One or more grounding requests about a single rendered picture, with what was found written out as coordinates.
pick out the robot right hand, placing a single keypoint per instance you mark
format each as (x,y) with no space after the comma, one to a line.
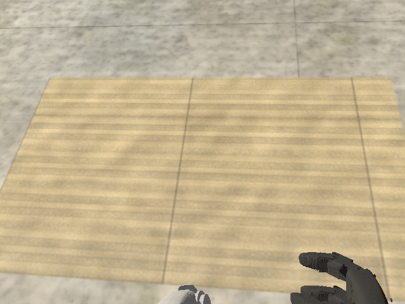
(361,285)

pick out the left robot shin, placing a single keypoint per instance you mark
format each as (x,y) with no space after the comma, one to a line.
(187,286)

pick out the left robot thigh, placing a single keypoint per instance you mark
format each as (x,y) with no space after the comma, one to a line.
(188,296)

